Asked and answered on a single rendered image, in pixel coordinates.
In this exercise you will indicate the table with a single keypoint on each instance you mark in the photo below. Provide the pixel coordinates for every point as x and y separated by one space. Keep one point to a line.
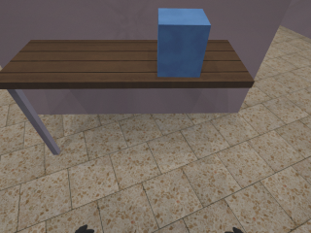
109 64

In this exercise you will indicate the carton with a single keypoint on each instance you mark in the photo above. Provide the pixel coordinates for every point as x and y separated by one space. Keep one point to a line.
182 37

